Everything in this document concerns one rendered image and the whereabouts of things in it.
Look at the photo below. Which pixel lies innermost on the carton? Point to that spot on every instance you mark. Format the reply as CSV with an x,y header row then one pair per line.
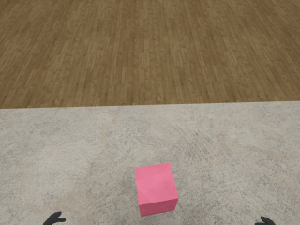
x,y
156,189

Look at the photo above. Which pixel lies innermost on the left robot hand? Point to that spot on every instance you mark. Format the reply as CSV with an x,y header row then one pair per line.
x,y
54,218

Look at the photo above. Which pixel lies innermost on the right robot hand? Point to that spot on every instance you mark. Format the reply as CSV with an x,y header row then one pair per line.
x,y
266,221

